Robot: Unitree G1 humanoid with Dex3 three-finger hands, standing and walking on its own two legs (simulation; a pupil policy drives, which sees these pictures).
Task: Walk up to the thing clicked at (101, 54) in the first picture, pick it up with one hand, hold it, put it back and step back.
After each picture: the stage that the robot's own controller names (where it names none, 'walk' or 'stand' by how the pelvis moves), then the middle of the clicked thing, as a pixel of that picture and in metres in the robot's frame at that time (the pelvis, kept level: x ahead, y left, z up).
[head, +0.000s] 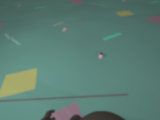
stand; (100, 55) +1.31 -0.16 -0.72
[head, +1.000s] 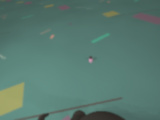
walk; (90, 59) +1.18 +0.14 -0.70
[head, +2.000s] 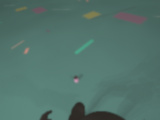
walk; (76, 79) +0.67 +0.31 -0.71
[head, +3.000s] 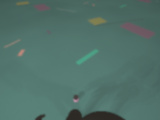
stand; (75, 98) +0.38 +0.18 -0.70
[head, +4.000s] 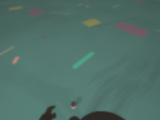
stand; (73, 105) +0.31 +0.20 -0.72
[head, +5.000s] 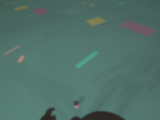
stand; (76, 104) +0.32 +0.19 -0.73
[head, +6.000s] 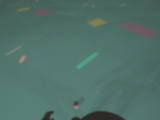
stand; (76, 104) +0.32 +0.20 -0.73
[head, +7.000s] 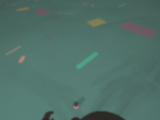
stand; (76, 105) +0.31 +0.19 -0.73
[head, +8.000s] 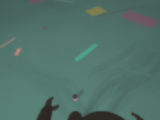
go down; (75, 97) +0.33 +0.19 -0.71
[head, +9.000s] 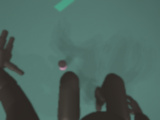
go down; (62, 65) +0.40 +0.22 -0.29
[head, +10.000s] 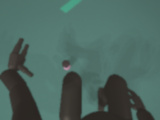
close in; (66, 65) +0.41 +0.22 -0.30
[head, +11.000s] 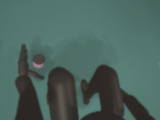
close in; (38, 61) +0.40 +0.25 -0.22
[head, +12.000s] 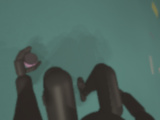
close; (30, 60) +0.39 +0.26 -0.22
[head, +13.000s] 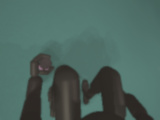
lift; (44, 64) +0.34 +0.24 -0.20
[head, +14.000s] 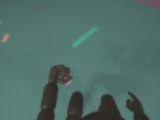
lift; (65, 76) +0.31 +0.19 +0.00
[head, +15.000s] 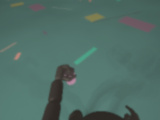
hold; (70, 76) +0.33 +0.17 +0.02
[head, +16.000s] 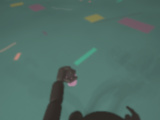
hold; (71, 77) +0.32 +0.16 +0.00
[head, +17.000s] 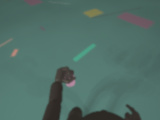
crouch; (69, 78) +0.32 +0.17 -0.02
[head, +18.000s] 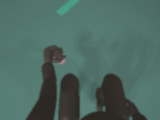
lower; (59, 56) +0.44 +0.21 -0.09
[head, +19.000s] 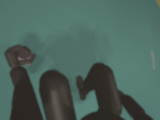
lower; (25, 56) +0.42 +0.27 -0.22
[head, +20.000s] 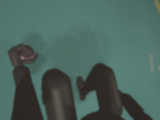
lower; (27, 55) +0.41 +0.27 -0.23
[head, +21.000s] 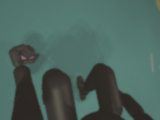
lower; (28, 55) +0.41 +0.27 -0.23
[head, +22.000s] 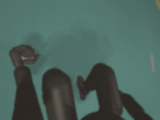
lower; (28, 55) +0.41 +0.27 -0.23
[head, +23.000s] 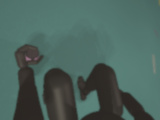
open; (32, 56) +0.40 +0.26 -0.23
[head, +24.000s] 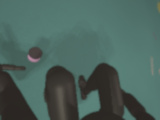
rise; (34, 55) +0.40 +0.25 -0.22
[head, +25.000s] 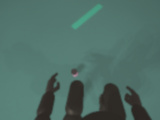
walk; (74, 72) +0.40 +0.19 -0.45
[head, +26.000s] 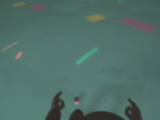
stand; (76, 100) +0.35 +0.17 -0.66
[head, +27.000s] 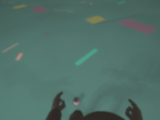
stand; (76, 100) +0.36 +0.18 -0.67
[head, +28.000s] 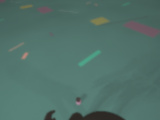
stand; (78, 100) +0.36 +0.17 -0.71
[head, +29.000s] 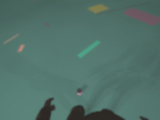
walk; (79, 91) +0.39 +0.14 -0.70
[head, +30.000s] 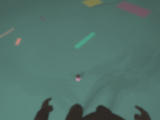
walk; (78, 77) +0.57 +0.18 -0.71
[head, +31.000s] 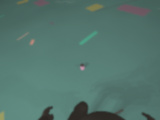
walk; (82, 66) +0.85 +0.24 -0.70
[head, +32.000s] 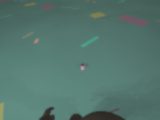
stand; (82, 66) +0.97 +0.19 -0.71
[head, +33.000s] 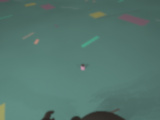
stand; (82, 67) +0.96 +0.18 -0.73
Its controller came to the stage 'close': yes
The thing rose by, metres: 0.72
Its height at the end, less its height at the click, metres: +0.00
